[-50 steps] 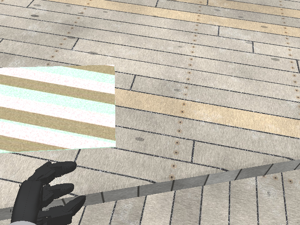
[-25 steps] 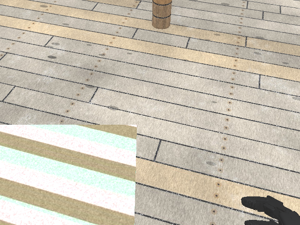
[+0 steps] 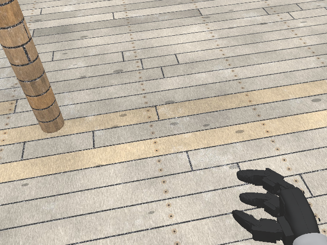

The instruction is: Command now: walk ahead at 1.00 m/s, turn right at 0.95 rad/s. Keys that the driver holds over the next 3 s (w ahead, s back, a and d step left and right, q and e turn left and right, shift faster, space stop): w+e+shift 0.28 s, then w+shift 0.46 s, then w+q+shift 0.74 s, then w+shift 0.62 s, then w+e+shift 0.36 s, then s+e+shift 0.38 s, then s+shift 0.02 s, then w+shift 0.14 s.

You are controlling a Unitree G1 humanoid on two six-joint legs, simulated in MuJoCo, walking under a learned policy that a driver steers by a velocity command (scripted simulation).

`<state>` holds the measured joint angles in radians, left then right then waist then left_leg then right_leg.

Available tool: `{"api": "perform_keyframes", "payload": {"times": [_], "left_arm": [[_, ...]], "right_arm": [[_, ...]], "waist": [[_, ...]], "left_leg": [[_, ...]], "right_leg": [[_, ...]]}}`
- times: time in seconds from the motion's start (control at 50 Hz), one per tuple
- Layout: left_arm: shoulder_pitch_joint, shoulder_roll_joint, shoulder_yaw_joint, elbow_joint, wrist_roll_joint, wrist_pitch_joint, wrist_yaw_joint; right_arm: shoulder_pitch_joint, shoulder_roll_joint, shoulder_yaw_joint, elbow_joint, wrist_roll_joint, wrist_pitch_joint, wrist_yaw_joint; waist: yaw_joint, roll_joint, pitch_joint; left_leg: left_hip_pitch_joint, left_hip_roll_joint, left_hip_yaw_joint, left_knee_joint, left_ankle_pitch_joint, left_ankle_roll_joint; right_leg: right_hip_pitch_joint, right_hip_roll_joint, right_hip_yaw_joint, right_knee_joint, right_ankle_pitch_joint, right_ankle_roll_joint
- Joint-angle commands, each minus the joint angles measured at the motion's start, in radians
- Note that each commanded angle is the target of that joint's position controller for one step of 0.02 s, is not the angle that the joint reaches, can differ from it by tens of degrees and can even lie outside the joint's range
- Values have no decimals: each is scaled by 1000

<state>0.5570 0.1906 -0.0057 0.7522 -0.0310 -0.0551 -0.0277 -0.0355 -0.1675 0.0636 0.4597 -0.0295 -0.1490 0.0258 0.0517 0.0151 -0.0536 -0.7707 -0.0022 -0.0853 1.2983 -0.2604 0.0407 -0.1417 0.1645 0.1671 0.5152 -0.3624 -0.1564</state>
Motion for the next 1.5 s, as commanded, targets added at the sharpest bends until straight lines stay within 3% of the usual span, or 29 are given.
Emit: {"api": "perform_keyframes", "payload": {"times": [0.02, 0.1, 0.16, 0.18, 0.2, 0.22, 0.26, 0.34, 0.52, 0.6, 0.64, 0.66, 0.68, 0.7, 0.72, 0.74, 0.8, 0.88, 0.98, 1.04, 1.1, 1.12, 1.14, 1.16, 1.18, 1.22, 1.28, 1.36, 1.5], "left_arm": [[-176, 154, 54, -83, -15, -14, 43], [-156, 240, 97, -66, -20, -19, 58], [-258, 188, 89, -119, 37, 0, 41], [-167, 0, 41, -147, 61, -5, 33], [-31, 35, 24, -188, -46, -14, 29], [-111, 125, 42, -159, -49, -7, 38], [-330, 157, 53, -191, 12, -1, 28], [-335, 101, 47, -219, -22, 27, 10], [-697, 99, 22, -309, 5, -30, -40], [-685, 163, 60, -337, 4, -38, -47], [-274, 256, 115, -236, -3, -15, -19], [-71, 314, 131, -162, 1, 0, 0], [-91, 343, 123, -164, 17, -17, -3], [-55, 236, 111, -128, 25, -21, 2], [-93, 215, 100, -102, 32, -29, 1], [-160, 197, 95, -88, 34, -41, -4], [-289, 66, 64, -71, 56, -64, -17], [-306, 139, 81, -34, 43, -86, -3], [-194, 186, 79, 10, 36, -104, 29], [-171, 267, 94, 13, 49, -72, 47], [-293, 339, 113, -28, 67, -21, 64], [-337, 289, 101, -41, 50, -35, 56], [-131, 65, 36, -105, 39, -73, 24], [-215, 166, 34, -133, 10, -116, 9], [-351, 211, 47, -169, -14, -132, 8], [-408, 177, 42, -180, 24, -135, 24], [-361, 184, 54, -168, 48, -99, 33], [-601, 114, 33, -260, 65, -90, 35], [-630, 232, 102, -291, -7, -110, 34]], "right_arm": [[-101, -103, -49, -63, 2, -9, -10], [-38, -223, -128, -44, 84, 4, -32], [430, -283, -179, 59, 93, 26, -59], [557, -310, -176, 102, 55, 31, -51], [483, -342, -176, 92, 11, 24, -29], [373, -229, -166, 61, 16, 29, -30], [358, -205, -159, 112, 10, 38, -29], [323, -124, -129, 225, 29, 20, -9], [548, -243, -126, 377, 42, 25, -21], [594, -307, -115, 432, 32, 53, -38], [510, -350, -120, 431, 30, 74, -51], [500, -269, -101, 382, 4, 68, -56], [639, -127, -60, 353, 40, 29, -36], [482, -256, -98, 334, 79, -3, -31], [366, -230, -97, 277, 109, -11, -30], [311, -191, -86, 262, 92, -15, -33], [400, -143, -93, 306, 81, 49, -16], [265, -120, -83, 250, 60, 83, -19], [54, -126, -77, 189, 53, 55, 25], [46, -203, -107, 155, 67, 50, 52], [514, -340, -178, 243, 77, 96, 36], [669, -374, -192, 288, 76, 122, 15], [563, -429, -192, 263, 49, 102, 18], [549, -336, -180, 220, 30, 93, 10], [538, -289, -170, 216, 22, 76, 7], [419, -249, -157, 202, 27, 49, 23], [340, -232, -151, 180, 49, 50, 8], [382, -230, -149, 206, 67, 63, -32], [450, -229, -170, 266, 75, 82, -47]], "waist": [[-50, -12, 154], [-61, -130, 14], [-279, -119, -271], [-206, 244, -356], [-113, 626, -375], [-149, 383, -198], [-161, -9, -5], [-54, 37, 100], [-131, -52, 234], [-44, 160, 115], [201, 205, -66], [214, 53, -195], [74, -246, -415], [145, -139, -360], [109, -117, -153], [54, 20, -30], [-84, -30, 64], [-85, -52, 190], [-4, 29, 207], [-44, -68, 130], [-316, -175, -103], [-372, -37, -125], [-118, 425, -200], [-193, 240, -333], [-195, 98, -164], [-79, -131, 7], [1, -63, 87], [-79, -9, 175], [-91, 107, 68]], "left_leg": [[254, -40, 97, -557, 195, -56], [599, -80, 26, -793, 333, -115], [1096, 89, -52, -661, 80, -42], [1365, 252, -348, -726, -195, 18], [1350, 439, -916, -1012, -536, 147], [1188, 393, -833, -1071, -688, 146], [868, 299, -440, -1038, -187, 92], [647, 230, -206, -1089, -29, 112], [734, 225, 102, -1241, 403, 95], [898, 271, 175, -1007, 1308, 83], [753, 259, 200, -561, 1427, 52], [413, 162, 169, -165, 651, 37], [107, -19, 7, 166, -194, 19], [27, 20, -94, 204, -159, 49], [-34, 49, -62, 188, -129, 48], [-21, 89, -50, 111, -85, 47], [114, 168, -64, 20, -21, 22], [36, 179, -39, -161, 168, -22], [176, 94, 112, -556, 583, 24], [214, -29, 219, -641, 468, 74], [679, -80, 195, -576, 236, 153], [932, -24, 60, -627, 217, 183], [1240, 182, -501, -724, -88, 409], [1275, 242, -818, -988, -465, 416], [1134, 227, -791, -1066, -475, 338], [792, 159, -651, -1071, -226, 302], [569, 53, -445, -1090, 32, 303], [324, -49, -285, -1087, 193, 243], [613, 5, -389, -877, 314, 132]], "right_leg": [[-302, -100, 194, -317, 240, -95], [-138, -155, 290, -233, 406, -14], [-219, -129, 224, 405, 586, 77], [-485, -30, 156, 742, -220, 77], [-714, -78, 66, 984, -188, 86], [-766, -164, 17, 1046, -46, 87], [-663, -231, -43, 988, 53, 84], [-625, -304, -23, 857, 47, 88], [-614, -209, -175, 254, 434, 62], [-351, -77, -309, 165, 259, 4], [134, -94, -250, 38, 330, -61], [550, -273, 33, 118, 233, -73], [785, -528, 637, -60, -131, -246], [697, -481, 662, -181, -227, -197], [528, -453, 504, -216, -115, -175], [335, -417, 392, -250, 15, -157], [7, -372, 145, -319, 144, -116], [-159, -333, -123, -408, 360, -40], [-81, -298, -315, -471, 483, 56], [207, -331, -348, -319, 1089, 123], [178, -373, -332, 301, 1566, 133], [-58, -252, -338, 727, 962, 154], [-578, -63, -162, 1145, -192, 213], [-660, -81, 3, 1133, -116, 134], [-692, -125, 6, 1031, -43, 89], [-583, -180, 3, 839, 29, 86], [-488, -228, -9, 675, 50, 148], [-355, -184, -106, 256, 322, 215], [-140, -129, -57, -73, 432, 203]]}}
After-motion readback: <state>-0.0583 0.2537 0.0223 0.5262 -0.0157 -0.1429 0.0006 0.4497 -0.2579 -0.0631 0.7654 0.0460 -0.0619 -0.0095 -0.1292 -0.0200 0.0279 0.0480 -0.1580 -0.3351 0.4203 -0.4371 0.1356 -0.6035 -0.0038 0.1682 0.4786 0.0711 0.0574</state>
